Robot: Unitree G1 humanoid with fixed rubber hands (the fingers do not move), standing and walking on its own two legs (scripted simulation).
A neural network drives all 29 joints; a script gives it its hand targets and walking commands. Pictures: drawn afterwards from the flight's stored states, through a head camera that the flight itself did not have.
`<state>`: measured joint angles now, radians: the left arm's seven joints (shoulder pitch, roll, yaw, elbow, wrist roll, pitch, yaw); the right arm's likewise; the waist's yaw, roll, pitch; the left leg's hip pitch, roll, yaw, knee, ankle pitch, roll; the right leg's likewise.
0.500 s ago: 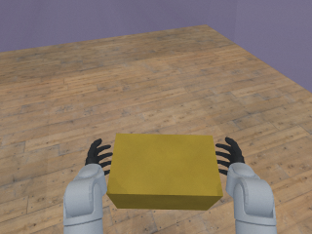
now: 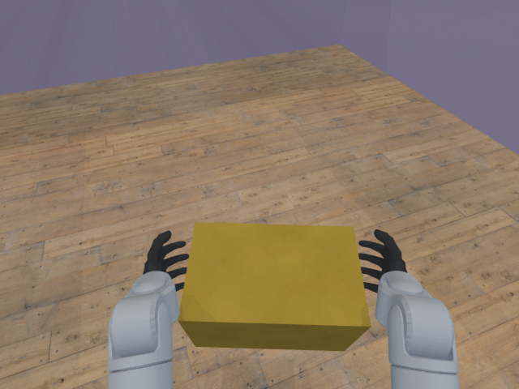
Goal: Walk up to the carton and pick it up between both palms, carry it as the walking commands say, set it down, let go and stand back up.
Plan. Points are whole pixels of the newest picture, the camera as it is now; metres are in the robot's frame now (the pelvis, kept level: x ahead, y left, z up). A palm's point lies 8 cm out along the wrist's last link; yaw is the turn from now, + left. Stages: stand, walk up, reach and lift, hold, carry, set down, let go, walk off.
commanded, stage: carry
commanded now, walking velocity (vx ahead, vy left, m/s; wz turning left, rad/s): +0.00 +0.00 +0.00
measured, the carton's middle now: (271, 288) +0.30 +0.00 +0.00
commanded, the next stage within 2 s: hold in 0.82 s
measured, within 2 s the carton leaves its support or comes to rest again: neither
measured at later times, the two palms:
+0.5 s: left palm (160, 278) +0.28 +0.17 +0.07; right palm (388, 276) +0.27 -0.17 +0.08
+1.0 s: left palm (171, 302) +0.26 +0.16 +0.03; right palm (388, 293) +0.27 -0.18 +0.03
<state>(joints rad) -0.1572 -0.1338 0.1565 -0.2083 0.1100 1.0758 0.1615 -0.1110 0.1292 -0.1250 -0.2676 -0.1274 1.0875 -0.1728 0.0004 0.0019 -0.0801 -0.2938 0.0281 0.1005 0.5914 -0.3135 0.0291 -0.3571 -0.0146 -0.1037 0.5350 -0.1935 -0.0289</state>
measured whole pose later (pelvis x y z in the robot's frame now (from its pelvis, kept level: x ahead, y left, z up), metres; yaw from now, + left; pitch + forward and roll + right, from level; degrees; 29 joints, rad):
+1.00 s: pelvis +0.01 -0.01 +0.01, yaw +0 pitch -5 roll +0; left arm -0.07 -0.13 0.15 0.10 0.18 0.76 0.08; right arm -0.08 0.13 -0.18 0.05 -0.20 0.77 -0.08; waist 0.01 0.02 0.02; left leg -0.10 0.00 0.05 0.46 -0.28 0.01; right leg -0.19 0.00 -0.05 0.46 -0.19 -0.03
